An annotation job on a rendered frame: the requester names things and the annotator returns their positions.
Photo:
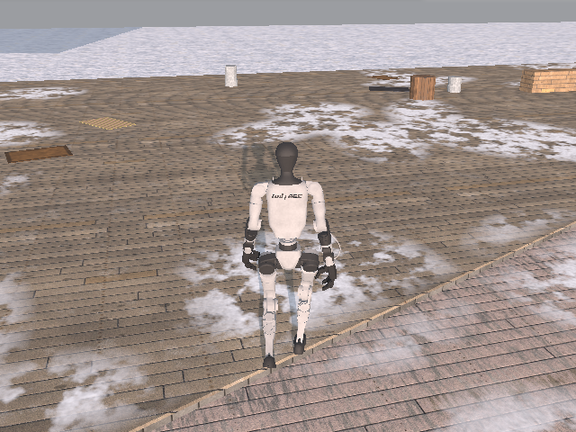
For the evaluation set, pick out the left robot hand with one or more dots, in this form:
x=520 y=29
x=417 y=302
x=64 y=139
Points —
x=254 y=257

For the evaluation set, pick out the right robot hand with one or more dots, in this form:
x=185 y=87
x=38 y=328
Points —
x=332 y=275

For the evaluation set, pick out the robot torso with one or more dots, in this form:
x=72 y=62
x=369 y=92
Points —
x=287 y=214

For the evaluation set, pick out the robot right upper arm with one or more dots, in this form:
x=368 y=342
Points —
x=318 y=205

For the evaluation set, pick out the left robot forearm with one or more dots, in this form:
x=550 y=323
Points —
x=249 y=239

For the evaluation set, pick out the right robot forearm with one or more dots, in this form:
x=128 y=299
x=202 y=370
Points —
x=326 y=246

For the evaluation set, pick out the left robot shin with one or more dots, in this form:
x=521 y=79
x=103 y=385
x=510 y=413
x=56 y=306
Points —
x=269 y=328

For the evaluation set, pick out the robot left upper arm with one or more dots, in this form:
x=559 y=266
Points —
x=255 y=205

